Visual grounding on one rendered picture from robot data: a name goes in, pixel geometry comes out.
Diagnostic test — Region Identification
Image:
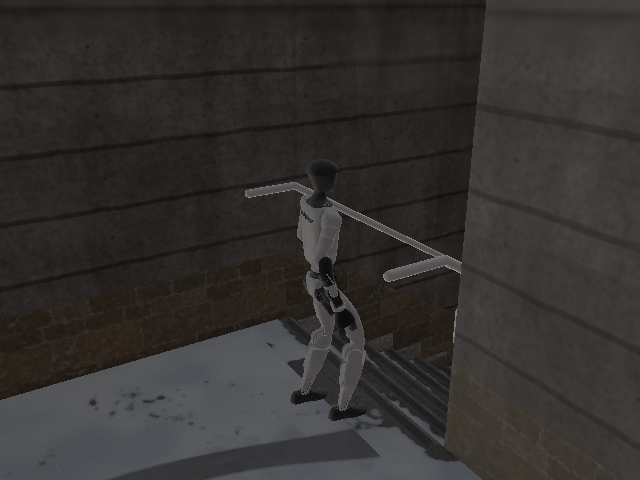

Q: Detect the robot left upper arm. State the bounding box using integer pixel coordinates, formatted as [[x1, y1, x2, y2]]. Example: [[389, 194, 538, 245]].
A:
[[297, 195, 312, 241]]

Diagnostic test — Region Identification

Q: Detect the robot right upper arm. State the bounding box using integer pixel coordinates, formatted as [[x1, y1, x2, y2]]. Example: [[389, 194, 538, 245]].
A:
[[314, 208, 342, 269]]

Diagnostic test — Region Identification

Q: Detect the robot right hand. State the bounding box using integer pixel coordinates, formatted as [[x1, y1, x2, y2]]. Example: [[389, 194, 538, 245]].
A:
[[335, 308, 357, 337]]

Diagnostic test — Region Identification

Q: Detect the robot left foot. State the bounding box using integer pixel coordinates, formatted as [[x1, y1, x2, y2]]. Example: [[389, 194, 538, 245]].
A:
[[290, 387, 328, 405]]

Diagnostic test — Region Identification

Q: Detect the right robot forearm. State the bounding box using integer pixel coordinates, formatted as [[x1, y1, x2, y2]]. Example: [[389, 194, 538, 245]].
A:
[[318, 257, 346, 312]]

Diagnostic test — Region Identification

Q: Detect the robot right thigh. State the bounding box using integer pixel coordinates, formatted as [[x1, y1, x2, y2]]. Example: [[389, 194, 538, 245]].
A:
[[319, 289, 365, 361]]

